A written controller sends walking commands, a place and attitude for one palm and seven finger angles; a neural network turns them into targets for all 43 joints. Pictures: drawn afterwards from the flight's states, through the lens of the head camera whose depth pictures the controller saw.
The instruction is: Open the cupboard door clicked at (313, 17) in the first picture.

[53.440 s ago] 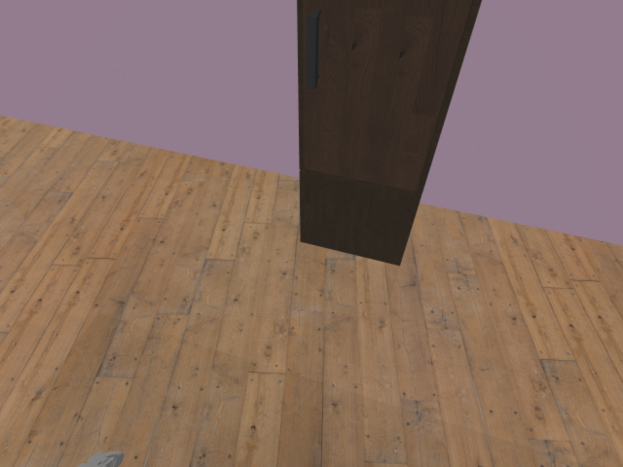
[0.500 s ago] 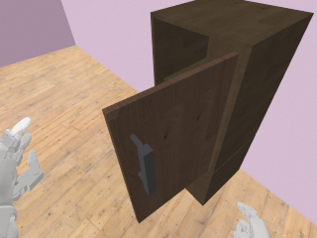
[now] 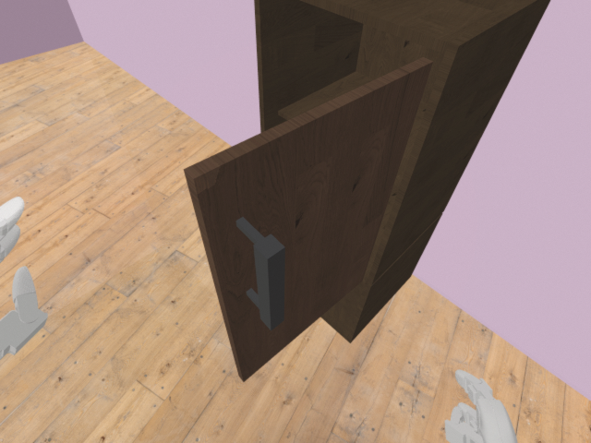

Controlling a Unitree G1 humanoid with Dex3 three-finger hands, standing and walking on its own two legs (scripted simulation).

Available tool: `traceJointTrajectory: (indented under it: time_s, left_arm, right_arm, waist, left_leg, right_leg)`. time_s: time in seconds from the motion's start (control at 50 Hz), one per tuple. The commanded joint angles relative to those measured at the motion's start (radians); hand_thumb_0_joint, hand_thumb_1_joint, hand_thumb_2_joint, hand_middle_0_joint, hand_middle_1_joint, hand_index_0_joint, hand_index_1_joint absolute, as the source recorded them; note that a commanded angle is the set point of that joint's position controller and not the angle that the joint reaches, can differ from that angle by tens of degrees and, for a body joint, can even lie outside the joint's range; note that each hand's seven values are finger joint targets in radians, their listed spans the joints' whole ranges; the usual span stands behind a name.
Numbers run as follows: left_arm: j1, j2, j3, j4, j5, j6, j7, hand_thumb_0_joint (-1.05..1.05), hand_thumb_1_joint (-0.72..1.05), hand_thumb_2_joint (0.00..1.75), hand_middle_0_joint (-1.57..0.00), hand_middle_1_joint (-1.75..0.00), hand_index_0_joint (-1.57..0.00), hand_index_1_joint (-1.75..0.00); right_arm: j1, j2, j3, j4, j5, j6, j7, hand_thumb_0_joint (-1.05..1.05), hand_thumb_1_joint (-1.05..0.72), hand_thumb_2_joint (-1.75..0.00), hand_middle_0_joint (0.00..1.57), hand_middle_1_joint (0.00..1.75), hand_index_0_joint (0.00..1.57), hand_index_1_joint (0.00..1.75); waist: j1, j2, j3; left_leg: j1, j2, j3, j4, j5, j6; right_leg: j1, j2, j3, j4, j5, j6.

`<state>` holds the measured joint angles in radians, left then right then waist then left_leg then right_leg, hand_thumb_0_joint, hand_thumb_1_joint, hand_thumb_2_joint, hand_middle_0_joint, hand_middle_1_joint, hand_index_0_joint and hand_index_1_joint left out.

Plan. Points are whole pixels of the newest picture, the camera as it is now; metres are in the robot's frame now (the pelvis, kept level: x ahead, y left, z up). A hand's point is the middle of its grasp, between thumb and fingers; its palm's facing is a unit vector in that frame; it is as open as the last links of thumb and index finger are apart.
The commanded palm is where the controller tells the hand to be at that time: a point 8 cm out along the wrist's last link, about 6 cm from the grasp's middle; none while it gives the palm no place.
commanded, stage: step back with the hand held close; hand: left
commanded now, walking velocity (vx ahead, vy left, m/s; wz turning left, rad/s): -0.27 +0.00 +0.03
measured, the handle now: (260, 276) +0.31 +0.07 +0.08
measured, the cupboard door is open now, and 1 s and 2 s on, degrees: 86 86 86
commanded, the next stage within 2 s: stop stepping back and stand still in 0.84 s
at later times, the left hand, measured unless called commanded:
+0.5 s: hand (0, 380) +0.14 +0.27 +0.15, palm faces +0.39 -0.79 -0.48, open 7.4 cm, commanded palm +0.07 +0.31 +0.18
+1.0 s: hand out of the picture +0.03 +0.29 +0.16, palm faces +0.42 -0.76 -0.50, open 7.4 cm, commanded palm -0.04 +0.32 +0.18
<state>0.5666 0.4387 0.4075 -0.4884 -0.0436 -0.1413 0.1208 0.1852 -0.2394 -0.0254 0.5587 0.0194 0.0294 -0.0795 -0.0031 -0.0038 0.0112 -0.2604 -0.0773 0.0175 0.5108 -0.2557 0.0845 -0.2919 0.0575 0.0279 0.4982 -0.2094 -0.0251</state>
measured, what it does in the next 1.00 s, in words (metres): walks backwards: left foot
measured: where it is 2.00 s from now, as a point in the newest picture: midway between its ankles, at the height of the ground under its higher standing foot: outside the picture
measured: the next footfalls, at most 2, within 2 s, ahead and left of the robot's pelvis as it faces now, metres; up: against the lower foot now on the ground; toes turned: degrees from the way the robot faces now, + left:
left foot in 0.88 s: -0.16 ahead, +0.11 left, +0.00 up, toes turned +1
right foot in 1.16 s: -0.19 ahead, -0.09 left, +0.00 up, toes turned +0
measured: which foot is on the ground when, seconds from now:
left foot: down 0.00-0.64, up 0.66-0.86, down 0.88-1.00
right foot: down 0.00-0.90, up 0.92-1.00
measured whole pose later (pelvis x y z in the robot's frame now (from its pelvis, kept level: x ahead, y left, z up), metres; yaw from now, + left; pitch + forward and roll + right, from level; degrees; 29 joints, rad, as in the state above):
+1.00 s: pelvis -0.16 +0.01 +0.00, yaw +3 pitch +2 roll -1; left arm 0.55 0.46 0.48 -0.59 -0.03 -0.21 0.14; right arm 0.16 -0.17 -0.04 0.60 -0.01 -0.09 -0.07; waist 0.00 -0.07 0.05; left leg -0.32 0.03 0.01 0.56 -0.28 0.00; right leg -0.48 0.04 0.04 0.85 -0.38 0.03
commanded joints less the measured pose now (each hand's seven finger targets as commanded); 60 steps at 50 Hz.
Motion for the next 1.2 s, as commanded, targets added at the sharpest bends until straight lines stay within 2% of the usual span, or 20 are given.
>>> traceJointTrajectory:
  time_s: [0.0, 0.16, 0.32, 0.42, 0.54, 0.58, 0.62, 0.64, 0.66, 0.7, 0.74, 0.8, 0.82, 0.86, 0.92, 0.96, 1.0, 1.08, 1.12, 1.18]
  left_arm:
    - [-0.017, 0.149, 0.132, -0.180, 0.002, -0.064, 0.026, 0.00, 0.90, 0.90, -0.20, -0.30, -0.20, -0.30]
    - [-0.082, 0.160, 0.162, -0.249, 0.034, -0.108, 0.035, 0.00, 0.90, 0.90, -0.20, -0.30, -0.20, -0.30]
    - [-0.111, 0.121, 0.143, -0.189, 0.033, -0.140, 0.022, 0.00, 0.90, 0.90, -0.20, -0.30, -0.20, -0.30]
    - [-0.056, 0.140, 0.144, -0.257, 0.007, -0.143, 0.017, 0.00, 0.90, 0.90, -0.20, -0.30, -0.20, -0.30]
    - [-0.001, 0.180, 0.208, -0.274, -0.001, -0.133, 0.020, 0.00, 0.90, 0.90, -0.20, -0.30, -0.20, -0.30]
    - [-0.012, 0.171, 0.194, -0.254, 0.003, -0.129, 0.019, 0.00, 0.90, 0.90, -0.20, -0.30, -0.20, -0.30]
    - [-0.018, 0.178, 0.178, -0.220, -0.001, -0.121, 0.029, 0.00, 0.90, 0.90, -0.20, -0.30, -0.20, -0.30]
    - [-0.041, 0.177, 0.173, -0.228, -0.006, -0.127, 0.035, 0.00, 0.90, 0.90, -0.20, -0.30, -0.20, -0.30]
    - [-0.022, 0.167, 0.160, -0.205, -0.002, -0.121, 0.040, 0.00, 0.90, 0.90, -0.20, -0.30, -0.20, -0.30]
    - [-0.031, 0.169, 0.158, -0.196, 0.013, -0.113, 0.045, 0.00, 0.90, 0.90, -0.20, -0.30, -0.20, -0.30]
    - [-0.053, 0.163, 0.134, -0.187, 0.035, -0.107, 0.051, 0.00, 0.90, 0.90, -0.20, -0.30, -0.20, -0.30]
    - [-0.060, 0.196, 0.170, -0.260, 0.030, -0.111, 0.057, 0.00, 0.90, 0.90, -0.20, -0.30, -0.20, -0.30]
    - [-0.050, 0.200, 0.173, -0.278, 0.027, -0.117, 0.055, 0.00, 0.90, 0.90, -0.20, -0.30, -0.20, -0.30]
    - [-0.054, 0.213, 0.191, -0.363, 0.024, -0.148, 0.048, 0.00, 0.90, 0.90, -0.20, -0.30, -0.20, -0.30]
    - [-0.032, 0.188, 0.213, -0.367, 0.006, -0.155, 0.035, 0.00, 0.90, 0.90, -0.20, -0.30, -0.20, -0.30]
    - [-0.009, 0.133, 0.168, -0.355, -0.006, -0.155, 0.037, 0.00, 0.90, 0.90, -0.20, -0.30, -0.20, -0.30]
    - [0.020, 0.109, 0.140, -0.299, -0.007, -0.125, 0.036, 0.00, 0.90, 0.90, -0.20, -0.30, -0.20, -0.30]
    - [-0.036, 0.128, 0.131, -0.218, -0.003, -0.086, 0.036, 0.00, 0.90, 0.90, -0.20, -0.30, -0.20, -0.30]
    - [-0.072, 0.167, 0.144, -0.195, 0.002, -0.083, 0.035, 0.00, 0.90, 0.90, -0.20, -0.30, -0.20, -0.30]
    - [-0.077, 0.141, 0.113, -0.175, -0.009, -0.064, 0.037, 0.00, 0.90, 0.90, -0.20, -0.30, -0.20, -0.30]
  right_arm:
    - [-0.090, -0.126, -0.039, -0.173, 0.001, -0.059, -0.003, 0.00, -0.90, -0.90, 0.20, 0.30, 0.20, 0.30]
    - [-0.063, -0.135, -0.037, -0.183, -0.011, -0.093, -0.008, 0.00, -0.90, -0.90, 0.20, 0.30, 0.20, 0.30]
    - [-0.049, -0.123, -0.040, -0.146, -0.027, -0.138, 0.001, 0.00, -0.90, -0.90, 0.20, 0.30, 0.20, 0.30]
    - [-0.070, -0.121, -0.046, -0.133, -0.017, -0.150, 0.016, 0.00, -0.90, -0.90, 0.20, 0.30, 0.20, 0.30]
    - [-0.088, -0.119, -0.047, -0.141, -0.026, -0.142, 0.017, 0.00, -0.90, -0.90, 0.20, 0.30, 0.20, 0.30]
    - [-0.089, -0.111, -0.049, -0.144, -0.018, -0.132, 0.017, 0.00, -0.90, -0.90, 0.20, 0.30, 0.20, 0.30]
    - [-0.064, -0.091, -0.058, -0.132, -0.015, -0.115, 0.025, 0.00, -0.90, -0.90, 0.20, 0.30, 0.20, 0.30]
    - [-0.061, -0.093, -0.064, -0.112, -0.018, -0.112, 0.033, 0.00, -0.90, -0.90, 0.20, 0.30, 0.20, 0.30]
    - [-0.060, -0.072, -0.056, -0.108, -0.019, -0.102, 0.039, 0.00, -0.90, -0.90, 0.20, 0.30, 0.20, 0.30]
    - [-0.089, -0.060, -0.044, -0.128, -0.011, -0.091, 0.026, 0.00, -0.90, -0.90, 0.20, 0.30, 0.20, 0.30]
    - [-0.126, -0.055, -0.037, -0.113, -0.012, -0.085, 0.005, 0.00, -0.90, -0.90, 0.20, 0.30, 0.20, 0.30]
    - [-0.082, -0.068, -0.029, -0.106, -0.018, -0.096, -0.012, 0.00, -0.90, -0.90, 0.20, 0.30, 0.20, 0.30]
    - [-0.063, -0.074, -0.033, -0.098, -0.018, -0.097, -0.015, 0.00, -0.90, -0.90, 0.20, 0.30, 0.20, 0.30]
    - [-0.052, -0.108, -0.063, -0.118, -0.014, -0.117, -0.018, 0.00, -0.90, -0.90, 0.20, 0.30, 0.20, 0.30]
    - [-0.062, -0.084, -0.064, -0.109, -0.043, -0.175, 0.004, 0.00, -0.90, -0.90, 0.20, 0.30, 0.20, 0.30]
    - [-0.023, -0.074, -0.067, -0.074, -0.025, -0.215, 0.014, 0.00, -0.90, -0.90, 0.20, 0.30, 0.20, 0.30]
    - [-0.018, -0.079, -0.055, -0.072, -0.013, -0.221, 0.031, 0.00, -0.90, -0.90, 0.20, 0.30, 0.20, 0.30]
    - [-0.053, -0.085, -0.017, -0.079, -0.015, -0.215, 0.028, 0.00, -0.90, -0.90, 0.20, 0.30, 0.20, 0.30]
    - [-0.065, -0.074, -0.011, -0.083, -0.020, -0.201, 0.026, 0.00, -0.90, -0.90, 0.20, 0.30, 0.20, 0.30]
    - [-0.062, -0.070, -0.014, -0.073, -0.011, -0.192, 0.025, 0.00, -0.90, -0.90, 0.20, 0.30, 0.20, 0.30]
  waist:
    - [0.008, 0.068, -0.106]
    - [0.000, 0.093, -0.062]
    - [-0.003, 0.067, -0.019]
    - [0.008, 0.096, -0.218]
    - [0.009, 0.124, -0.136]
    - [-0.001, 0.036, -0.106]
    - [-0.005, -0.145, -0.084]
    - [-0.001, -0.148, -0.105]
    - [-0.006, -0.165, -0.150]
    - [-0.005, -0.133, -0.125]
    - [-0.001, -0.092, -0.083]
    - [-0.002, -0.073, -0.164]
    - [-0.008, -0.046, -0.195]
    - [0.001, 0.146, -0.245]
    - [-0.004, 0.351, -0.190]
    - [-0.007, 0.207, -0.156]
    - [-0.008, 0.189, -0.135]
    - [-0.003, 0.171, -0.082]
    - [-0.013, -0.027, -0.069]
    - [0.000, -0.183, -0.098]
  left_leg:
    - [-0.274, 0.209, -0.203, -0.146, 0.027, 0.016]
    - [-0.481, 0.238, -0.291, -0.230, -0.349, 0.048]
    - [-0.399, 0.304, -0.338, -0.262, -0.227, 0.069]
    - [-0.128, 0.261, -0.238, -0.141, 0.214, 0.023]
    - [-0.373, 0.297, -0.266, -0.217, -0.139, 0.054]
    - [-0.419, 0.214, -0.199, -0.126, -0.320, 0.013]
    - [-0.244, 0.065, -0.081, 0.257, -0.219, -0.077]
    - [-0.169, 0.043, -0.065, 0.468, -0.193, -0.094]
    - [-0.201, 0.062, -0.077, 0.555, -0.205, -0.092]
    - [-0.211, 0.088, -0.058, 0.554, -0.205, -0.104]
    - [-0.184, 0.101, -0.040, 0.421, -0.218, -0.098]
    - [-0.097, 0.077, 0.016, 0.077, -0.138, -0.092]
    - [-0.054, 0.078, 0.022, -0.048, -0.048, -0.087]
    - [-0.007, 0.274, -0.156, -0.166, 0.352, -0.017]
    - [-0.046, 0.436, -0.228, -0.160, 0.677, 0.091]
    - [0.100, 0.376, -0.149, -0.098, 0.689, 0.067]
    - [0.112, 0.343, -0.116, -0.116, 0.566, 0.035]
    - [-0.046, 0.280, -0.088, -0.163, 0.011, -0.010]
    - [-0.092, 0.162, -0.012, -0.045, -0.154, -0.068]
    - [-0.086, 0.089, -0.012, 0.200, -0.079, -0.080]
  right_leg:
    - [0.252, -0.101, 0.128, 0.084, 0.187, 0.012]
    - [0.289, -0.077, 0.119, 0.184, 0.049, 0.012]
    - [0.240, -0.029, 0.063, 0.200, -0.062, 0.026]
    - [0.201, -0.045, 0.071, 0.139, 0.114, 0.026]
    - [0.275, -0.031, 0.069, 0.155, -0.027, 0.019]
    - [0.216, -0.103, 0.188, 0.052, -0.067, -0.020]
    - [-0.105, -0.331, 0.471, -0.246, -0.282, -0.125]
    - [-0.189, -0.418, 0.503, -0.292, -0.130, -0.176]
    - [-0.096, -0.405, 0.376, -0.226, 0.070, -0.170]
    - [-0.051, -0.344, 0.277, -0.157, 0.364, -0.143]
    - [-0.031, -0.330, 0.232, -0.125, 0.494, -0.126]
    - [0.081, -0.260, 0.165, -0.065, 0.545, -0.063]
    - [0.109, -0.227, 0.133, -0.028, 0.530, -0.028]
    - [0.106, -0.077, 0.034, 0.147, 0.327, 0.059]
    - [-0.084, -0.016, 0.009, 0.526, -0.270, 0.059]
    - [-0.170, -0.028, 0.002, 0.470, -0.266, 0.053]
    - [-0.116, -0.026, -0.052, 0.315, -0.248, 0.060]
    - [0.150, -0.028, -0.087, -0.084, -0.103, 0.057]
    - [0.157, -0.129, 0.074, -0.232, -0.048, -0.008]
    - [0.084, -0.271, 0.260, -0.285, -0.054, -0.072]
